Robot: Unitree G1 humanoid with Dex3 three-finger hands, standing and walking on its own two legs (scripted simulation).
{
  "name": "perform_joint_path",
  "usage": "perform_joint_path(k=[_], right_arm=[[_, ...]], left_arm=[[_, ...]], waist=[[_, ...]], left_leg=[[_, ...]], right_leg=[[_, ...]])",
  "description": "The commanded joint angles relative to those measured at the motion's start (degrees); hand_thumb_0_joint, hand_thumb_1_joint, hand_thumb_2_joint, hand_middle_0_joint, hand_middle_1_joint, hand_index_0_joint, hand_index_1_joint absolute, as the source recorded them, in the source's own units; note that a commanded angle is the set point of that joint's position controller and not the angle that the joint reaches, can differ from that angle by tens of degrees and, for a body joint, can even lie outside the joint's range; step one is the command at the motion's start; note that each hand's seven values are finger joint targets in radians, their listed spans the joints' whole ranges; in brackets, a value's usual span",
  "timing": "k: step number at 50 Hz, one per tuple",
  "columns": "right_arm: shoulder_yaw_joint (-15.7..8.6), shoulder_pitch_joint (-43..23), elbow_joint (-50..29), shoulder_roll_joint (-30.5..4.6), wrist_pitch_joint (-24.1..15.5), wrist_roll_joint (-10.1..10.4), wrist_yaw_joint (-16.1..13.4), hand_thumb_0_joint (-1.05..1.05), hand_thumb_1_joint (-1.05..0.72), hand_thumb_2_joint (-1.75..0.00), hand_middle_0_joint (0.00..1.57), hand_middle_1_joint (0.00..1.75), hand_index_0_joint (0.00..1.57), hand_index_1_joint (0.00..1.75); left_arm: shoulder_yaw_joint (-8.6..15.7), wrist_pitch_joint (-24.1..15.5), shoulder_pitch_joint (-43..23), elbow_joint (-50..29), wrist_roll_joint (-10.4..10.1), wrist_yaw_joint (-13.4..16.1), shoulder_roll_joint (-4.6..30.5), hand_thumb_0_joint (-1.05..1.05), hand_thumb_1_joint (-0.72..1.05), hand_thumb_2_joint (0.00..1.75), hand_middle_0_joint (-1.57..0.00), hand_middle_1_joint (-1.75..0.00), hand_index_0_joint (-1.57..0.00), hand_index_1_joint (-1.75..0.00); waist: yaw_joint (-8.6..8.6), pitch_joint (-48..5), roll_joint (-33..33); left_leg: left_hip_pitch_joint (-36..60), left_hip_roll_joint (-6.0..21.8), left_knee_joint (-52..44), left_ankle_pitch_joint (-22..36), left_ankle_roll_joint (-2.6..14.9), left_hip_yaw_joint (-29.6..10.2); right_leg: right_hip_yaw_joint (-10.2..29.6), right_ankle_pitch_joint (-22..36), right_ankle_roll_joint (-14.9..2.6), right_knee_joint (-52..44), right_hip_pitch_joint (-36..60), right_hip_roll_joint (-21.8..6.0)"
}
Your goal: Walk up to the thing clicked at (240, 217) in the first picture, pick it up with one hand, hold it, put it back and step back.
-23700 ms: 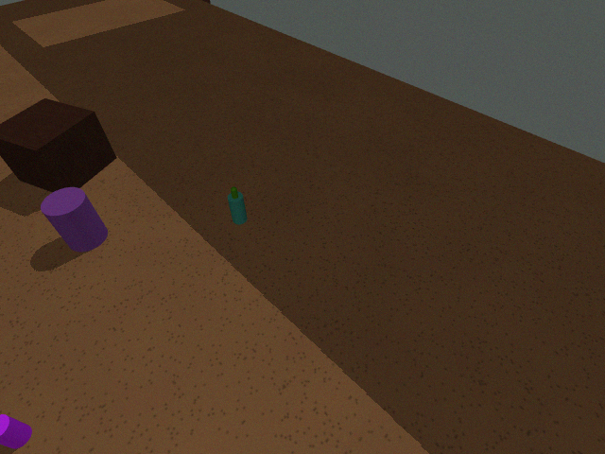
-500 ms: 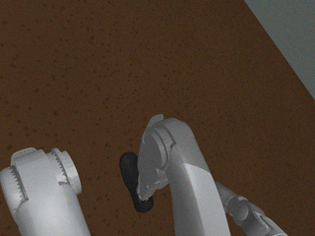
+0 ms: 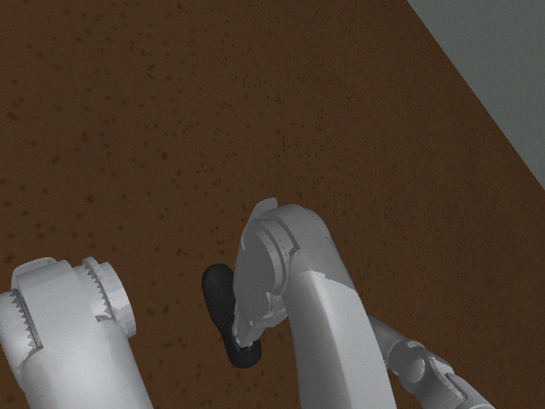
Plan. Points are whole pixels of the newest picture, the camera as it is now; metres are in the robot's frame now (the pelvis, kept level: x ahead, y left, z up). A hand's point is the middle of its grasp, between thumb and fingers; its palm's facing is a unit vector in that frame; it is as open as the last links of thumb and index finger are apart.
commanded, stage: open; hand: left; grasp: from the side
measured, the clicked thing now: out of the picture +0.46 +0.28 -0.19
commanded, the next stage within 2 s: withdraw in 0.06 s
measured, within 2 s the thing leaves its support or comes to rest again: neither
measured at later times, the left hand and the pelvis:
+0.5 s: hand out of the picture +0.45 +0.34 -0.12, palm faces +0.46 -0.89 -0.01, open 17.3 cm; pelvis +0.00 +0.00 +0.01, yaw +1 degrees
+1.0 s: hand out of the picture +0.35 +0.41 +0.00, palm faces +0.33 -0.85 -0.42, open 17.6 cm; pelvis +0.01 +0.00 +0.08, yaw +8 degrees
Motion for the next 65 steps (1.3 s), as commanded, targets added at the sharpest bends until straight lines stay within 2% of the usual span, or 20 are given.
perform_joint_path(k=[1, 12, 17, 20, 24, 27, 32, 33, 34, 35, 36, 39, 40, 41, 44, 45, 49, 55, 60, 65], right_arm=[[-6.94, 2.37, -1.06, -21.04, 1.04, -0.43, -1.00, 0.00, -0.92, -0.91, 0.20, 0.30, 0.20, 0.30], [-6.46, 2.88, -0.16, -21.00, 1.27, -0.30, -0.97, 0.00, -0.89, -0.90, 0.20, 0.30, 0.20, 0.30], [-7.47, 4.73, 0.52, -20.93, 2.04, -0.15, -1.38, 0.00, -0.90, -0.90, 0.20, 0.30, 0.20, 0.30], [-9.13, 5.44, 0.23, -21.13, 2.81, 0.79, -1.69, 0.00, -0.91, -0.90, 0.20, 0.30, 0.20, 0.30], [-11.81, 7.76, 0.30, -19.97, 3.87, 2.95, -2.45, 0.00, -0.91, -0.90, 0.20, 0.30, 0.20, 0.30], [-13.13, 8.70, -0.41, -18.88, 3.75, 5.30, -3.26, 0.00, -0.90, -0.90, 0.20, 0.30, 0.20, 0.30], [-15.43, 10.69, 0.02, -18.00, 2.81, 7.95, -3.60, 0.00, -0.80, -0.88, 0.20, 0.30, 0.20, 0.30], [-20.04, 12.73, 2.23, -17.40, 3.63, 9.67, -3.81, 0.00, -0.88, -0.92, 0.20, 0.30, 0.20, 0.30], [-19.73, 12.97, 0.68, -16.07, 4.29, 10.32, -3.63, 0.00, -0.96, -0.93, 0.20, 0.30, 0.20, 0.30], [-20.90, 13.03, -0.75, -15.88, 4.62, 11.18, -3.56, 0.00, -0.97, -0.93, 0.20, 0.30, 0.20, 0.30], [-21.53, 13.65, -0.79, -15.84, 5.19, 11.79, -3.54, 0.00, -0.96, -0.93, 0.20, 0.30, 0.20, 0.30], [-23.90, 15.61, -1.35, -14.62, 6.16, 13.62, -4.19, 0.00, -1.02, -0.94, 0.20, 0.30, 0.20, 0.30], [-24.77, 16.10, -0.94, -14.08, 6.58, 14.02, -4.29, 0.00, -0.94, -0.90, 0.20, 0.30, 0.20, 0.30], [-25.26, 16.09, -1.31, -13.30, 6.85, 14.46, -4.40, 0.00, -0.90, -0.90, 0.20, 0.30, 0.20, 0.30], [-27.40, 16.62, -1.60, -11.75, 6.78, 16.42, -5.07, 0.00, -0.90, -0.90, 0.20, 0.30, 0.20, 0.30], [-28.31, 17.15, -1.81, -11.00, 6.74, 16.92, -5.30, 0.00, -0.90, -0.90, 0.20, 0.30, 0.20, 0.30], [-31.73, 17.88, -4.41, -9.75, 6.32, 19.45, -5.95, 0.00, -0.90, -0.90, 0.20, 0.30, 0.20, 0.30], [-33.75, 18.81, -7.63, -7.73, 5.67, 22.08, -8.39, 0.00, -0.90, -0.90, 0.20, 0.30, 0.20, 0.30], [-33.36, 18.03, -9.13, -4.64, 3.93, 22.97, -11.52, 0.00, -0.90, -0.90, 0.20, 0.30, 0.20, 0.30], [-32.74, 18.03, -8.97, -2.03, 1.57, 22.99, -14.03, 0.00, -0.90, -0.90, 0.20, 0.30, 0.20, 0.30]], left_arm=[[-0.29, -4.04, -12.91, -7.35, -0.33, 0.16, 7.78, 0.00, -0.45, 0.26, -0.46, -0.34, -0.45, -0.35], [-0.31, -4.76, -12.36, -7.51, -0.52, -0.05, 8.71, 0.00, -0.52, 0.07, -0.07, -0.02, -0.06, -0.03], [5.44, -4.52, -13.24, -18.39, -0.53, -1.03, 16.70, 0.00, -0.55, 0.07, -0.05, -0.01, -0.04, -0.02], [6.78, -1.76, -12.14, -23.14, -0.68, -2.38, 18.17, 0.00, -0.53, 0.06, -0.06, 0.00, -0.04, -0.01], [4.63, 4.44, -10.12, -27.61, -1.49, -6.36, 14.49, 0.00, -0.53, 0.06, -0.05, -0.01, -0.04, -0.02], [-1.71, 10.53, -4.58, -21.61, -3.01, -11.43, 5.10, 0.00, -0.56, 0.05, -0.05, -0.03, -0.05, -0.03], [-2.22, 14.11, -8.79, -24.19, -6.39, -15.03, 1.82, 0.00, -0.48, 0.07, -0.03, 0.00, -0.02, 0.00], [1.89, 18.04, -5.07, -22.52, 4.03, -12.10, 15.52, 0.00, -0.56, 0.08, -0.08, -0.06, -0.07, -0.07], [1.11, 19.45, -12.00, -30.72, 3.62, -11.34, 14.05, 0.00, -0.59, 0.09, -0.08, -0.07, -0.07, -0.08], [-1.88, 21.71, -7.87, -25.83, 3.64, -11.59, 7.47, 0.00, -0.60, 0.10, -0.09, -0.09, -0.07, -0.11], [-1.94, 22.89, -9.83, -27.84, 3.95, -11.30, 7.18, 0.00, -0.60, 0.11, -0.08, -0.08, -0.06, -0.10], [4.72, 27.31, -10.99, -39.69, 6.00, -9.13, 18.44, 0.00, -0.61, 0.10, -0.11, -0.09, -0.09, -0.11], [4.63, 29.05, -9.69, -40.11, 6.85, -8.96, 18.63, 0.00, -0.53, 0.11, -0.06, -0.07, -0.06, -0.07], [1.82, 31.07, -6.20, -37.44, 6.98, -9.07, 13.08, 0.00, -0.57, 0.04, -0.05, -0.05, -0.05, -0.05], [0.89, 35.82, -0.21, -38.45, 7.31, -8.24, 8.69, 0.00, -0.61, 0.02, -0.05, -0.05, -0.05, -0.05], [0.40, 36.99, -2.39, -45.29, 7.36, -7.95, 8.98, 0.00, -0.58, 0.04, -0.05, -0.05, -0.05, -0.05], [-8.00, 44.54, 10.86, -45.84, 6.55, -8.03, -5.83, 0.00, -0.61, 0.01, -0.05, -0.04, -0.04, -0.04], [-8.27, 52.81, 17.65, -65.97, 5.31, -4.75, -3.60, 0.00, -0.56, 0.05, -0.05, -0.06, -0.05, -0.06], [-7.66, 57.76, 23.35, -73.17, 4.75, -0.95, -3.83, 0.00, -0.48, 0.10, -0.06, -0.07, -0.06, -0.07], [-10.64, 61.16, 33.13, -72.20, 4.15, 1.84, -11.11, 0.00, -0.53, 0.07, -0.05, -0.06, -0.05, -0.06]], waist=[[-6.73, -32.63, 30.45], [-6.04, -31.60, 31.97], [-2.94, -38.82, 37.32], [-0.98, -42.41, 41.47], [0.31, -44.47, 43.35], [-1.61, -40.06, 35.18], [-0.83, -38.40, 29.82], [5.80, -45.81, 36.16], [4.71, -48.26, 40.21], [3.84, -50.63, 39.74], [4.00, -50.37, 39.37], [9.08, -57.12, 43.47], [9.31, -57.30, 44.25], [8.62, -55.00, 43.19], [10.80, -52.89, 40.96], [11.72, -54.42, 41.15], [10.87, -56.61, 30.71], [13.35, -61.91, 23.02], [14.76, -61.67, 21.51], [15.43, -57.29, 21.98]], left_leg=[[21.01, 3.71, -20.85, 7.03, -1.23, 4.28], [22.03, 4.07, -21.76, 7.32, -1.59, 3.50], [26.10, 4.13, -21.40, 12.22, -1.99, 5.26], [29.85, 4.23, -23.71, 13.44, -2.59, 5.68], [29.01, 3.91, -26.27, 12.51, -2.52, 6.92], [22.09, 3.38, -25.93, 9.16, -1.11, 8.07], [19.37, 2.68, -26.62, 4.87, -0.07, 7.52], [27.45, 2.71, -30.16, 8.52, -0.89, 9.02], [30.43, 3.32, -31.39, 9.48, -1.38, 8.52], [31.50, 3.32, -32.98, 8.56, -1.37, 8.31], [31.08, 3.30, -33.89, 7.57, -1.43, 8.25], [33.39, 2.79, -35.87, 8.42, -1.09, 11.11], [34.09, 2.61, -36.28, 8.28, -1.04, 11.78], [33.84, 2.62, -37.47, 7.46, -1.02, 11.76], [32.67, 2.41, -41.69, 4.08, -0.76, 11.71], [32.55, 2.26, -42.65, 2.63, -0.49, 12.49], [34.48, 1.54, -46.49, 1.76, 0.21, 12.04], [39.86, 1.29, -52.87, 1.33, 1.64, 13.96], [45.01, 1.26, -59.25, 2.78, 2.06, 17.04], [52.56, 1.29, -65.67, 8.15, 1.66, 18.48]], right_leg=[[-8.16, 6.71, -4.41, -7.35, 16.64, 1.40], [-8.12, 6.52, -4.46, -6.95, 16.42, 1.23], [-6.77, 9.80, -4.67, -6.50, 20.08, 1.16], [-5.98, 9.55, -5.17, -6.68, 18.73, 0.58], [-4.78, 8.56, -5.64, -7.36, 17.06, 0.16], [-4.21, 7.33, -5.28, -10.04, 16.44, 0.08], [-4.20, 4.44, -5.31, -10.68, 12.47, -0.52], [-2.85, 4.14, -5.92, -10.41, 9.86, -1.20], [-2.63, 4.10, -6.30, -9.95, 7.87, -1.18], [-2.49, 3.64, -6.33, -10.32, 8.27, -1.42], [-2.32, 3.32, -6.30, -10.39, 8.16, -1.68], [0.50, 2.71, -6.72, -11.99, 10.10, -1.84], [1.32, 2.34, -6.82, -12.05, 9.36, -1.96], [1.68, 1.75, -6.90, -12.55, 7.89, -2.09], [2.67, -0.38, -7.18, -14.03, 6.06, -2.27], [3.22, -1.34, -7.31, -15.27, 6.43, -2.24], [4.22, -2.13, -6.98, -21.47, 8.64, -2.64], [6.90, -3.44, -6.26, -32.38, 22.96, -2.72], [9.21, -2.93, -6.00, -41.20, 35.17, -2.75], [9.97, 0.85, -6.29, -48.25, 42.67, -2.86]])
